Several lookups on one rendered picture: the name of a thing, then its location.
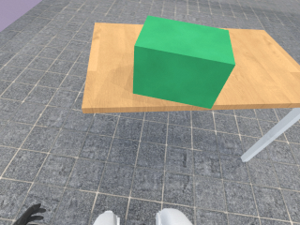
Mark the robot left hand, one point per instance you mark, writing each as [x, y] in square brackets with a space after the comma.
[27, 215]

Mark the table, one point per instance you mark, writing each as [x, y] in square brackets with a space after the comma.
[264, 77]

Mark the robot left thigh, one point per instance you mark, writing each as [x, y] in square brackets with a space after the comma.
[107, 219]

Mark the robot right thigh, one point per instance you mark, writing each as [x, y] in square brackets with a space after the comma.
[171, 216]

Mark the carton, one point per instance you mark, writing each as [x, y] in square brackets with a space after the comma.
[181, 62]

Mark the robot thigh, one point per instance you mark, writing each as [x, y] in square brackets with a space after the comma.
[107, 219]
[171, 216]

